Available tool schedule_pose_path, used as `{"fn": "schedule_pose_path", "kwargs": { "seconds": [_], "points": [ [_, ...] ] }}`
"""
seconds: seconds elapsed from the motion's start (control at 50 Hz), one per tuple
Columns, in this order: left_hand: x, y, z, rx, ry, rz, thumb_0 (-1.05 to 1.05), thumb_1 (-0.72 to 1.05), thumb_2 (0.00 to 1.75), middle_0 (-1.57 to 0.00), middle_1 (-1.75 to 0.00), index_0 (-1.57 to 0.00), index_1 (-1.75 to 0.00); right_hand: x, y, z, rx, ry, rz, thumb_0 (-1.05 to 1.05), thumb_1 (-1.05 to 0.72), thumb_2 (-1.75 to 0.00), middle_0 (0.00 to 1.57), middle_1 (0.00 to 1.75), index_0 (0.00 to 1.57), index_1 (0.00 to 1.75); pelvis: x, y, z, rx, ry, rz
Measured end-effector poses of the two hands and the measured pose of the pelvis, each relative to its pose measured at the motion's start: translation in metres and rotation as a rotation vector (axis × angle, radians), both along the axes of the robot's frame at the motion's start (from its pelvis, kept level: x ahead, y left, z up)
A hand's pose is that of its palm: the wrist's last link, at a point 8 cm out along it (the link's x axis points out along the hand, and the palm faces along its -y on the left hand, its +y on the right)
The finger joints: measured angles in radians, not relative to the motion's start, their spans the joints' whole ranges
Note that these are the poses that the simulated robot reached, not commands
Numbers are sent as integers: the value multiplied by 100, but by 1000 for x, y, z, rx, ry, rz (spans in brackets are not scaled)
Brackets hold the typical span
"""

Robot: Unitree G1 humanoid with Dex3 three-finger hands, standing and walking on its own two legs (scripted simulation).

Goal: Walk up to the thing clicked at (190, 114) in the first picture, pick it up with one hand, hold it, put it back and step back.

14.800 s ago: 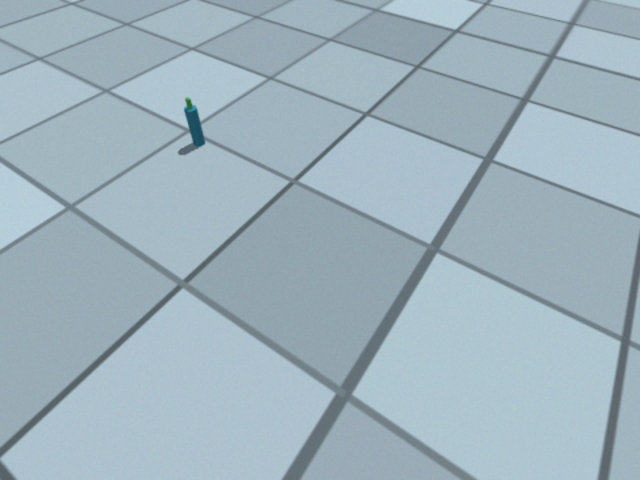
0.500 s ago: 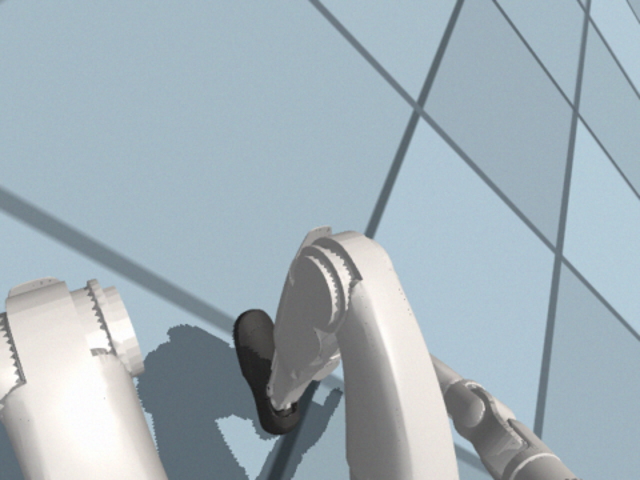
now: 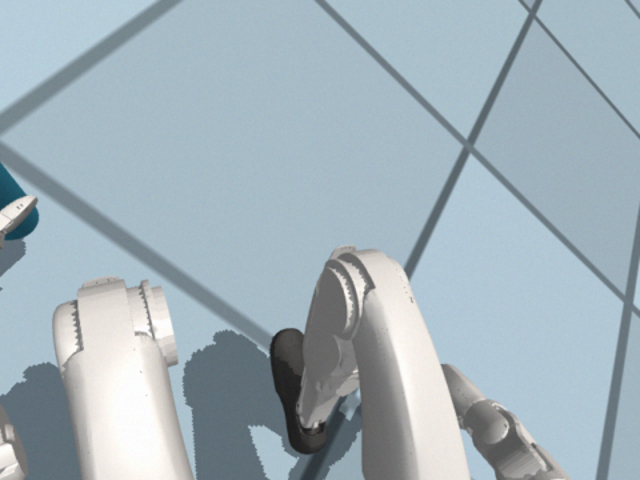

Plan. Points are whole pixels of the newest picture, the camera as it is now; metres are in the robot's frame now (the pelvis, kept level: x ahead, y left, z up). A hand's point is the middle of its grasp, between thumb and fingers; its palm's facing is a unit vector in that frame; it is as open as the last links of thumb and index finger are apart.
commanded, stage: settle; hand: left
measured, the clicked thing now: out of the picture +0.42 +0.30 -0.10
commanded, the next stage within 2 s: lift in 1.26 s
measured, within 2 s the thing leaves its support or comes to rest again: neither
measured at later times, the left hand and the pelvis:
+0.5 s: hand out of the picture +0.41 +0.31 -0.01, palm faces +0.31 -0.95 -0.05, open 9.3 cm; pelvis +0.01 -0.01 +0.04, yaw +5 degrees
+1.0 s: hand out of the picture +0.42 +0.30 +0.03, palm faces +0.32 -0.95 -0.03, open 9.3 cm; pelvis +0.01 -0.01 +0.07, yaw +8 degrees
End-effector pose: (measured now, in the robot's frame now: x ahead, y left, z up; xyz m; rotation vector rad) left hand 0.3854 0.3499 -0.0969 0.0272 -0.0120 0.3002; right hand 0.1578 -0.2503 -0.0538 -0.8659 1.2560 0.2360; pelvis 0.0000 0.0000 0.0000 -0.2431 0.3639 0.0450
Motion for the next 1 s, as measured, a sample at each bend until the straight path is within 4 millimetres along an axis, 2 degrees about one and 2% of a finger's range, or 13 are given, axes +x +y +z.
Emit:
{"fn": "schedule_pose_path", "kwargs": {
  "seconds": [0.2, 0.38, 0.62, 1.0],
  "points": [
    [-14, 3, 45, 13, 27, 1, -4, -40, 107, -78, -122, -81, -125, 8, 4, -4, 93, -53, -112, 0, -89, -90, 20, 30, 20, 30, 3, -2, 16, 34, 77, 26],
    [-13, 7, 77, 9, 37, 31, -4, -40, 108, -78, -122, -81, -125, 17, 3, -7, 152, -82, -182, 1, -89, -90, 20, 30, 20, 30, 7, -7, 29, 69, 132, 43],
    [-7, -3, 101, -6, 52, 20, -4, -41, 108, -79, -122, -82, -125, 21, -6, -1, 177, -103, -238, 1, -89, -90, 20, 30, 20, 30, 12, -12, 44, 100, 174, 54],
    [-7, -4, 131, -18, 61, 31, -4, -42, 109, -80, -121, -83, -124, 19, -8, 14, 193, -120, -281, 1, -90, -90, 20, 30, 20, 30, 14, -12, 66, 121, 207, 64]
  ]
}}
